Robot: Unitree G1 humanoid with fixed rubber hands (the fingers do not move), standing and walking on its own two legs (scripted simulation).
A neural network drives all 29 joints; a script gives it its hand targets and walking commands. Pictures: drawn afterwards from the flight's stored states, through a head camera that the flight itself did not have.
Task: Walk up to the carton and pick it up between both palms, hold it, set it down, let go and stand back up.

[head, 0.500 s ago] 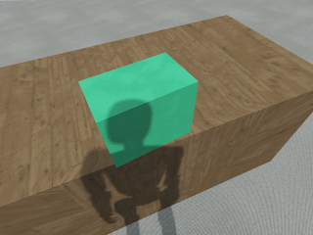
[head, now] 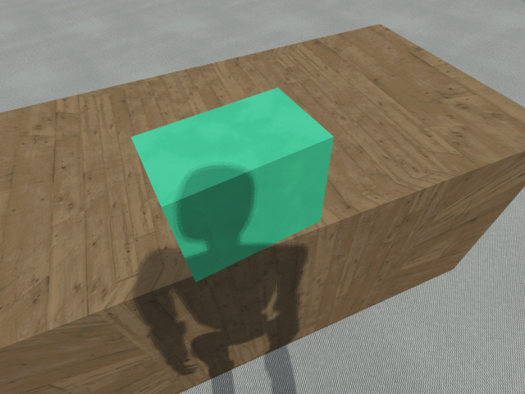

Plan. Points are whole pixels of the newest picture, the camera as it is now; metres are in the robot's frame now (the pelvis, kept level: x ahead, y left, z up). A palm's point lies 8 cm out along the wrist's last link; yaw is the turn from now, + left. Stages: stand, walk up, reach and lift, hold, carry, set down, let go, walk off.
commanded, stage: walk up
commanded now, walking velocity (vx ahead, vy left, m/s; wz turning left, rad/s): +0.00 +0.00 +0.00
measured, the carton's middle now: (237, 184) +0.46 +0.08 +0.05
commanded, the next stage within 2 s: none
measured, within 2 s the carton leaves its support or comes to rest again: neither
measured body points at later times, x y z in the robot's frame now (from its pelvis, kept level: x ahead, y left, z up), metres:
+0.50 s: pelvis +0.00 +0.00 +0.00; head +0.01 -0.01 +0.45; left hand -0.05 +0.19 -0.16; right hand -0.05 -0.19 -0.17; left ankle -0.02 +0.14 -0.74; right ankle -0.04 -0.05 -0.74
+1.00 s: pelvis +0.00 +0.00 +0.00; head +0.01 +0.00 +0.45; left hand -0.04 +0.21 -0.16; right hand -0.07 -0.19 -0.16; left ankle -0.02 +0.14 -0.74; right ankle -0.05 -0.06 -0.73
